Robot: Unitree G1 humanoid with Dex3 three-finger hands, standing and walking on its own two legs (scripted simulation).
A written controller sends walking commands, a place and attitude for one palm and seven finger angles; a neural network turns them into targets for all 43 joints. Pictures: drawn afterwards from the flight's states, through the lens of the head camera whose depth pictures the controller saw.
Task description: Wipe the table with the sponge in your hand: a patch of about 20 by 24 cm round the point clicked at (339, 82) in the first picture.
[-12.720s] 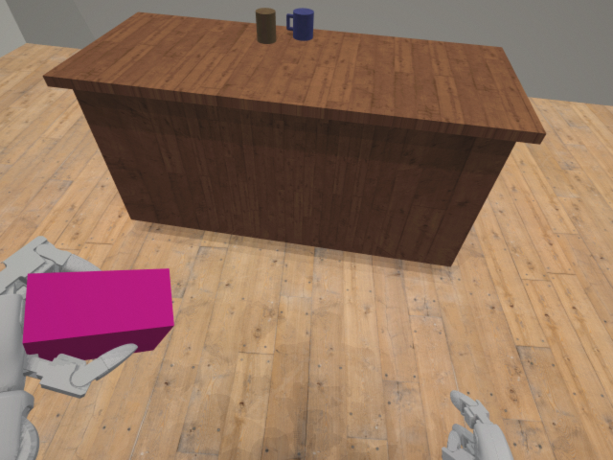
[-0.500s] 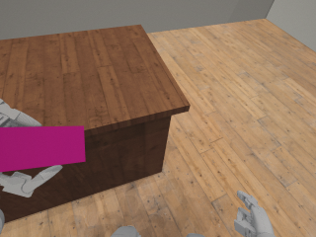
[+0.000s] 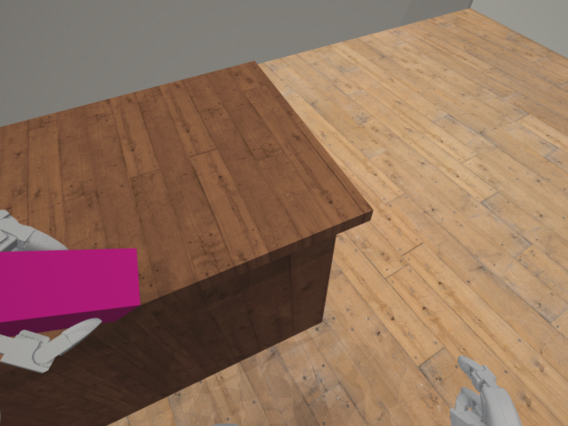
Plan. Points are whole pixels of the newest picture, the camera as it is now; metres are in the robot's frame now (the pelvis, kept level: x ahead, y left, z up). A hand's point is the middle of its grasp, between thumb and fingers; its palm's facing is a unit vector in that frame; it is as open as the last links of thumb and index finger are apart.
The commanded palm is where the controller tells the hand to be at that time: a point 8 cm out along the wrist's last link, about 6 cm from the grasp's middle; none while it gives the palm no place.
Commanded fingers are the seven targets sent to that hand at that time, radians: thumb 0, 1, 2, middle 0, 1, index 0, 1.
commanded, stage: shuffle to correct the standing spot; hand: left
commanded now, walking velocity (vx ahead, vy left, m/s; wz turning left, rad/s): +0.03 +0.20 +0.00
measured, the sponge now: (85, 291) +0.23 +0.21 +0.15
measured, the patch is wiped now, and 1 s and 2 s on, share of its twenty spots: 0.00 0.00 0.00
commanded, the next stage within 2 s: come to a stop and stand still in 0.44 s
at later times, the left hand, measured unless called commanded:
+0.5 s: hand out of the picture +0.23 +0.38 +0.15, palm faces +0.43 -0.80 -0.43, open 10.0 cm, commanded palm +0.17 +0.40 +0.18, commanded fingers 0.00 0.10 1.30 -1.20 -1.60 -1.20 -1.60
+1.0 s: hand out of the picture +0.23 +0.43 +0.17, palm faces +0.33 -0.88 -0.35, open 10.0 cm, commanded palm +0.17 +0.48 +0.18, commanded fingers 0.00 0.10 1.30 -1.20 -1.60 -1.20 -1.60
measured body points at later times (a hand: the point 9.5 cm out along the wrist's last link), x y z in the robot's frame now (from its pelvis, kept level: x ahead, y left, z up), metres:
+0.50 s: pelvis +0.01 +0.12 -0.01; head +0.04 +0.12 +0.44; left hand +0.20 +0.42 +0.17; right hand +0.20 -0.10 -0.09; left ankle +0.03 +0.24 -0.73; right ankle +0.01 -0.01 -0.72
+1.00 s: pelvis +0.01 +0.20 +0.02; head +0.03 +0.22 +0.47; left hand +0.21 +0.47 +0.19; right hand +0.18 -0.01 -0.06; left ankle +0.03 +0.26 -0.73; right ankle +0.01 +0.11 -0.72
